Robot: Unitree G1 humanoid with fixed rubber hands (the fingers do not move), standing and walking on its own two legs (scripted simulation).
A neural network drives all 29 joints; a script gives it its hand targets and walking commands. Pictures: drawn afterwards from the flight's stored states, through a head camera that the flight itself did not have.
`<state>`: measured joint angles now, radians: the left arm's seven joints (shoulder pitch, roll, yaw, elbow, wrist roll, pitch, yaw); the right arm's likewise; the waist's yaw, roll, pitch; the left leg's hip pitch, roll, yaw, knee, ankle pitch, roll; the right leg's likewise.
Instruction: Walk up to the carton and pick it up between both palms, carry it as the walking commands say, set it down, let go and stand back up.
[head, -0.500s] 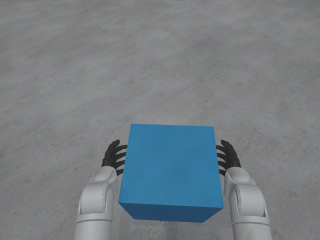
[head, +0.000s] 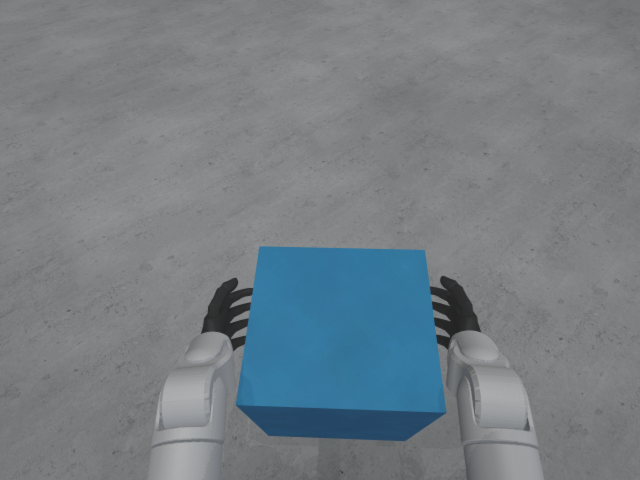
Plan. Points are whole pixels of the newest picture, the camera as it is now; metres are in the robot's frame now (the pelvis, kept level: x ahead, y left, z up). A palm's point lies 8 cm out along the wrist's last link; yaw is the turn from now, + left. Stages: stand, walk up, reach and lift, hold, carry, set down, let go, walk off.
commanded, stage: carry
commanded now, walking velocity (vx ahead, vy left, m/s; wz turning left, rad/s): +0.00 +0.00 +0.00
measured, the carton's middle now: (338, 352) +0.29 +0.00 -0.06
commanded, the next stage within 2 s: none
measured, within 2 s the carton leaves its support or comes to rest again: neither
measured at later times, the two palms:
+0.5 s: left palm (255, 241) +0.43 +0.13 +0.01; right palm (455, 238) +0.44 -0.17 +0.02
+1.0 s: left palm (279, 175) +0.58 +0.11 +0.01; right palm (450, 181) +0.58 -0.20 +0.01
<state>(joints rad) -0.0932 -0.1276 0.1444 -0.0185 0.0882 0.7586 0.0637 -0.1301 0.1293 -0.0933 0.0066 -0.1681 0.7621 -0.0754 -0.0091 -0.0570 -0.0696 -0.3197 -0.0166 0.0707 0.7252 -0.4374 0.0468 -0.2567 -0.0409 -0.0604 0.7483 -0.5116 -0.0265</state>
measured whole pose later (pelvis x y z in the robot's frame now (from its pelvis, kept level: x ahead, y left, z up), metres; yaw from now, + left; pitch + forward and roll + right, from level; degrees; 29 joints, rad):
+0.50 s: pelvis +0.16 -0.02 -0.01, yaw +0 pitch +3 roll +2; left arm -0.09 -0.12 0.13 -0.01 0.09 0.74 0.06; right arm -0.11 0.13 -0.09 0.00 -0.17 0.74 -0.08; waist -0.01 -0.06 -0.02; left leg -0.44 0.00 0.06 0.75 -0.31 0.03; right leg -0.23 -0.01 -0.10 0.84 -0.54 -0.05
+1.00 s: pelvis +0.30 -0.04 -0.01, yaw -1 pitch +6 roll +1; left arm -0.08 -0.12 0.14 -0.03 0.09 0.75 0.06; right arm -0.11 0.13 -0.09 -0.01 -0.17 0.75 -0.08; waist -0.01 0.01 -0.05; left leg -0.24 0.04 0.07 0.72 -0.55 0.04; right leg -0.45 0.02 -0.04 1.15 -0.67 -0.02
